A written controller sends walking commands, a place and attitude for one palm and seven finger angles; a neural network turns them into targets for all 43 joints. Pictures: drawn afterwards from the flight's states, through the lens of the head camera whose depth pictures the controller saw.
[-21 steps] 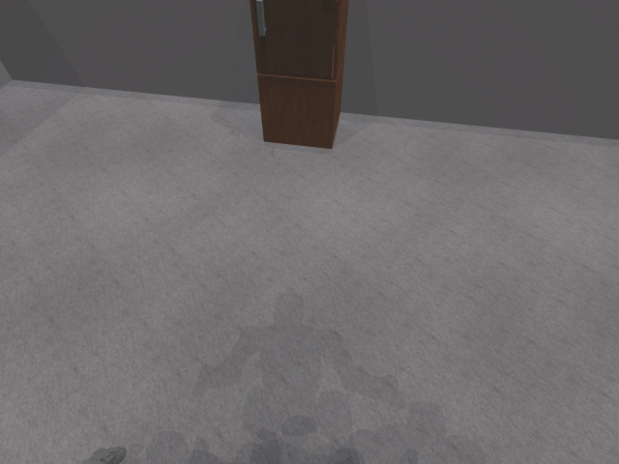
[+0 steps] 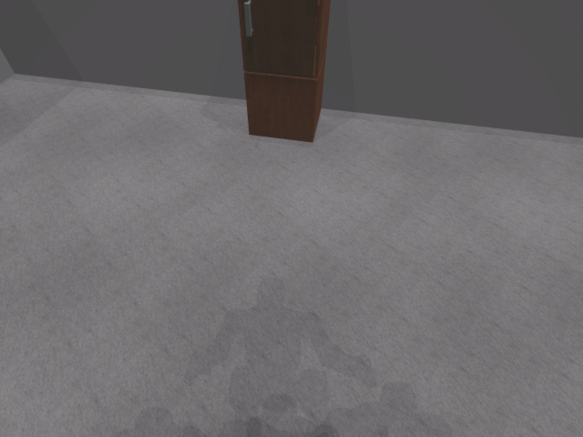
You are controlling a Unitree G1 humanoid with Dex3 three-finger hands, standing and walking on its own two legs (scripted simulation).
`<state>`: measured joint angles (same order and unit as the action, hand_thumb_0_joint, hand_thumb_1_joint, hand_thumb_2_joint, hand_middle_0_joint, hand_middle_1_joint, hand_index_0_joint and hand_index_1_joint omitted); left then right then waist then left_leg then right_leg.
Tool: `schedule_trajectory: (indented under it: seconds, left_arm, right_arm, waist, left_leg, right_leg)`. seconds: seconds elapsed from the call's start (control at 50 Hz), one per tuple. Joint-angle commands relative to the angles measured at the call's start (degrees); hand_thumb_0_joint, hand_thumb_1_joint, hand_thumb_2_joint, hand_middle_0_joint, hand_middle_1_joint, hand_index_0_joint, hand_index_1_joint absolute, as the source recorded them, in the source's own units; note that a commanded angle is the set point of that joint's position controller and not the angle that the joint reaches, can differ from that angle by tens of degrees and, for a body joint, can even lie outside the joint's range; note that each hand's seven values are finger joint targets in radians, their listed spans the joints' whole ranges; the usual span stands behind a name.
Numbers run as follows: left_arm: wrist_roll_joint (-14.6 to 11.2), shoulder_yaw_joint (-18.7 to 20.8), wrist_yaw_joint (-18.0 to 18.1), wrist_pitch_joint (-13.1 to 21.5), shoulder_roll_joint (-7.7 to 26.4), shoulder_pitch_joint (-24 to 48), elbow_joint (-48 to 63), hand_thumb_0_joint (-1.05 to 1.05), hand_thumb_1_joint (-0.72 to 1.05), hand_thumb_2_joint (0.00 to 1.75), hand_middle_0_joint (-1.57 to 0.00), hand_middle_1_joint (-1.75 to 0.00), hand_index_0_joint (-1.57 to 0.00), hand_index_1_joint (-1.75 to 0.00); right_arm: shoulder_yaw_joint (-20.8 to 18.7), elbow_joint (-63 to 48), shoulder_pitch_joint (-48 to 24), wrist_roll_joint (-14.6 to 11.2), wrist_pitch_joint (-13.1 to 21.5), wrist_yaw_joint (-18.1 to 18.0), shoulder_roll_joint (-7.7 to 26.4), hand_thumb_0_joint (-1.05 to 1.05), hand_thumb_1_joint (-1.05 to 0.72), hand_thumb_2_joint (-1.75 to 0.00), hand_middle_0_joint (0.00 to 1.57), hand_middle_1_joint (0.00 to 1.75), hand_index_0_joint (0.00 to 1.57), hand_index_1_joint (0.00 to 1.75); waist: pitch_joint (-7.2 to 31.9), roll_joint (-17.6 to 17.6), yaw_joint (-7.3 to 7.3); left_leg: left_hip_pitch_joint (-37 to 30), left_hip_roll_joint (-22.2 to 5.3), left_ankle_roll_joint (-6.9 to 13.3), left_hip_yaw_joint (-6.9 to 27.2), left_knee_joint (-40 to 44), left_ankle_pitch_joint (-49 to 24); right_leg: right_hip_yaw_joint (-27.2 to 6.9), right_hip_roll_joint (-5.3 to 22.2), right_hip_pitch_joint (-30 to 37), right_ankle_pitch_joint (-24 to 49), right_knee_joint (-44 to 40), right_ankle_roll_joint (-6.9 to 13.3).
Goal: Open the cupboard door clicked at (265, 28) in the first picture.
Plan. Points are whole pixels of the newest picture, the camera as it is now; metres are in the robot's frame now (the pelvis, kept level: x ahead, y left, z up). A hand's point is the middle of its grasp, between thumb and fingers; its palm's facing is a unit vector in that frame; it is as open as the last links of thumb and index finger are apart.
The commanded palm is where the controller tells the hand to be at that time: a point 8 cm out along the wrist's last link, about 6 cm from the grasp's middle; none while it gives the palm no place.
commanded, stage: stand and wait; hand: left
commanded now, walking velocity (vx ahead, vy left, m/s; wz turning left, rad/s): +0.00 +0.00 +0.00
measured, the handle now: (249, 18) +1.82 +0.30 -0.10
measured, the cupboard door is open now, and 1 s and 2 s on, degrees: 0 0 0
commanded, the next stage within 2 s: look at it before walking up in 0.40 s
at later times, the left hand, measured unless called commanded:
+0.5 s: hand out of the picture +0.07 +0.24 -0.15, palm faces -0.03 -0.94 -0.34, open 7.4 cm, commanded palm none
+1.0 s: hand out of the picture +0.06 +0.24 -0.15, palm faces -0.03 -0.94 -0.33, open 7.4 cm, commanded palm none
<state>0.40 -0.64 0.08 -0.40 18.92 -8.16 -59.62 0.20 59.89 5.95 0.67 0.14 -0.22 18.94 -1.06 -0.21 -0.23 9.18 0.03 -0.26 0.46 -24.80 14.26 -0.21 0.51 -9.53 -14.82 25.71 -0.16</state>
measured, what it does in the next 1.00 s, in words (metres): stands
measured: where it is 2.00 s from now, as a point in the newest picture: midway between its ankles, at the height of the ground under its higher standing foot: outside the picture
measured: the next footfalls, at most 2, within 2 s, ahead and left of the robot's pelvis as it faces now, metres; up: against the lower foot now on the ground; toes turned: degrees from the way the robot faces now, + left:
none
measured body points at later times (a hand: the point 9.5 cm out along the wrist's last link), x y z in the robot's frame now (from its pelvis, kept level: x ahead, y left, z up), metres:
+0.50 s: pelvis -0.01 +0.00 +0.00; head -0.01 -0.01 +0.45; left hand +0.07 +0.29 -0.13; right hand +0.06 -0.30 -0.13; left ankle -0.01 +0.12 -0.74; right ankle -0.01 -0.12 -0.74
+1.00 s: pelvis -0.01 -0.01 +0.00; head -0.01 -0.01 +0.45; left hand +0.07 +0.29 -0.13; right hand +0.07 -0.30 -0.13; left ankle -0.01 +0.12 -0.74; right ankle -0.01 -0.12 -0.74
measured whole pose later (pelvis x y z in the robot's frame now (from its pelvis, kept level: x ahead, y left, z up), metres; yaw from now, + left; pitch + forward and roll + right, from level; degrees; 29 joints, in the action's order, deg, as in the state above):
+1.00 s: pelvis -0.01 -0.01 +0.00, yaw +0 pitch -2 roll +0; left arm 0.4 -0.6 0.0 0.1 19.3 -8.2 -62.4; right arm 0.5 63.7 6.9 0.3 0.3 0.0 19.3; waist -1.3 -0.1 0.0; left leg 7.8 -0.7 -0.8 0.2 -21.0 11.5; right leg -0.4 -0.2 -8.3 -12.0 22.0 0.3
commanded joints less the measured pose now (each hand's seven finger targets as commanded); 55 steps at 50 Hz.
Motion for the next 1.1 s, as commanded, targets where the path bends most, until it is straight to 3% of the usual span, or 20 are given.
schedule_trajectory:
  seconds: [0.0, 0.14, 0.34, 0.76, 0.98, 1.08]
  left_arm:
    - [0.16, 2.78, 0.56, 1.69, 12.27, 2.92, 3.82, 0.0, 0.9, 0.9, -0.2, -0.3, -0.2, -0.3]
    - [0.03, 2.56, 0.54, 1.75, 12.48, 2.39, 2.24, 0.0, 0.9, 0.9, -0.2, -0.3, -0.2, -0.3]
    - [0.14, 2.44, 0.43, 1.56, 12.46, 2.5, 1.35, 0.0, 0.9, 0.9, -0.2, -0.3, -0.2, -0.3]
    - [0.25, 2.53, 0.58, 1.97, 12.38, 2.36, 1.44, 0.0, 0.9, 0.9, -0.2, -0.3, -0.2, -0.3]
    - [0.26, 2.4, 0.47, 1.82, 12.42, 2.2, 1.04, 0.0, 0.9, 0.9, -0.2, -0.3, -0.2, -0.3]
    - [0.25, 2.44, 0.54, 1.97, 12.27, 1.72, 0.94, 0.0, 0.9, 0.9, -0.2, -0.3, -0.2, -0.3]
  right_arm:
    - [-2.6, -3.44, -2.96, 0.06, 1.78, -0.72, 11.76, 0.0, -0.9, -0.9, 0.2, 0.3, 0.2, 0.3]
    - [-2.31, -1.65, -2.15, -0.08, 1.92, -0.69, 12.2, 0.0, -0.9, -0.9, 0.2, 0.3, 0.2, 0.3]
    - [-2.11, -0.41, -1.9, -0.12, 1.83, -0.6, 12.36, 0.0, -0.9, -0.9, 0.2, 0.3, 0.2, 0.3]
    - [-2.17, -0.04, -1.53, -0.3, 1.9, -0.56, 12.05, 0.0, -0.9, -0.9, 0.2, 0.3, 0.2, 0.3]
    - [-2.06, 0.14, -1.8, -0.25, 1.7, -0.51, 12.13, 0.0, -0.9, -0.9, 0.2, 0.3, 0.2, 0.3]
    - [-2.08, 0.31, -1.42, -0.32, 1.84, -0.56, 12.1, 0.0, -0.9, -0.9, 0.2, 0.3, 0.2, 0.3]
  waist:
    - [3.83, -0.28, 0.16]
    - [4.44, 0.32, 0.13]
    - [1.83, -0.07, -0.07]
    - [3.2, -0.58, 0.14]
    - [1.77, 0.27, 0.09]
    - [3.39, -0.2, 0.15]
  left_leg:
    - [-1.07, -6.17, 2.24, 4.35, 3.68, -10.41]
    - [-1.71, -6.59, 2.15, 4.53, 4.54, -11.09]
    - [-0.43, -6.58, 2.08, 4.9, 6.15, -7.36]
    - [-2.24, -6.91, 1.77, 4.55, 6.0, -10.92]
    - [-1.96, -6.85, 1.69, 4.72, 6.95, -8.58]
    - [-3.01, -7.08, 1.72, 4.69, 6.59, -10.63]
  right_leg:
    - [-5.75, 6.31, 0.5, 10.41, -4.67, 2.32]
    - [-5.78, 6.25, 1.38, 11.07, -4.99, 2.28]
    - [-6.3, 5.95, -0.17, 6.49, -6.45, 2.06]
    - [-6.36, 6.25, 0.95, 11.18, -6.77, 2.09]
    - [-6.51, 6.14, 0.03, 8.06, -8.02, 2.0]
    - [-6.35, 6.39, 1.21, 10.75, -7.71, 2.02]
